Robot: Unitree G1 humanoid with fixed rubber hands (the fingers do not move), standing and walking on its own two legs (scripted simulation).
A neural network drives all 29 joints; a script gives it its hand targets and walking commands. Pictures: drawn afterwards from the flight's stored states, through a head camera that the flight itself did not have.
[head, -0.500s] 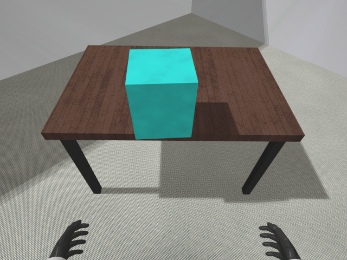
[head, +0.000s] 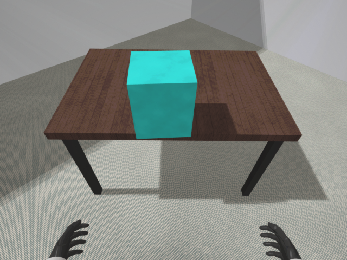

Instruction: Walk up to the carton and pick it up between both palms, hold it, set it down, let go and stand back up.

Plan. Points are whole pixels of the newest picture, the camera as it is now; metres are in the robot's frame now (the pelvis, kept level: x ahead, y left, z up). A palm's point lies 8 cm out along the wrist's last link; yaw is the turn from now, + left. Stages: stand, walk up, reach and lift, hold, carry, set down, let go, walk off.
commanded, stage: walk up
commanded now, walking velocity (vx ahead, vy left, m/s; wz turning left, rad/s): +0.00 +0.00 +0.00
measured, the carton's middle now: (162, 95) +0.67 +0.05 -0.02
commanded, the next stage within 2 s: none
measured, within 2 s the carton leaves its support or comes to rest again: neither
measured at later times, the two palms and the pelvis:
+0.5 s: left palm out of the picture +0.14 +0.35 -0.08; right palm (286, 253) +0.16 -0.25 -0.06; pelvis +0.04 +0.05 +0.00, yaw +0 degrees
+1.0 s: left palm (53, 231) +0.20 +0.29 -0.06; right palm (296, 245) +0.19 -0.31 -0.11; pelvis +0.11 -0.02 -0.01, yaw +1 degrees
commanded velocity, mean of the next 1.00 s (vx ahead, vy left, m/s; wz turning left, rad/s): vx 0.00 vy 0.00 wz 0.00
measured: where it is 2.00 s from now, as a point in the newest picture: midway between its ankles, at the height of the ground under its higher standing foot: outside the picture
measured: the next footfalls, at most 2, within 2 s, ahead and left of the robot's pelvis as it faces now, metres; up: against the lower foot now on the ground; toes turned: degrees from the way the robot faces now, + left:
right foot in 0.90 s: +0.23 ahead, -0.08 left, +0.00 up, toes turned +3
left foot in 1.62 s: +0.23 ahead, +0.15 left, +0.00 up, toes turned +2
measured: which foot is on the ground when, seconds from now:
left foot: down 0.00-0.92, up 0.94-1.00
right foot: down 0.00-0.40, up 0.42-0.88, down 0.90-1.00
